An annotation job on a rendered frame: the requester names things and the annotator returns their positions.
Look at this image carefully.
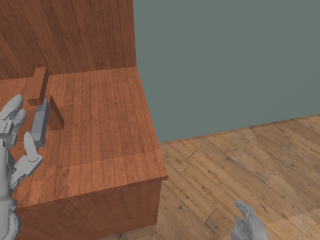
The counter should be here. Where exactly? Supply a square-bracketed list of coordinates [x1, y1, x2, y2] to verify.
[0, 0, 168, 240]

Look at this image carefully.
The left robot forearm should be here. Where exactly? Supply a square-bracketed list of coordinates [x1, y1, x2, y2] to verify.
[0, 197, 21, 240]

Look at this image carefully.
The robot left hand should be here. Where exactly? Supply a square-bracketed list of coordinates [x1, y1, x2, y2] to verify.
[0, 94, 43, 199]

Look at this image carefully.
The robot right hand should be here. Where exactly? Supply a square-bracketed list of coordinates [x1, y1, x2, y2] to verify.
[230, 199, 270, 240]

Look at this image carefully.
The tap lever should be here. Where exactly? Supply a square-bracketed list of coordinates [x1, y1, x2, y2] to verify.
[30, 98, 50, 148]

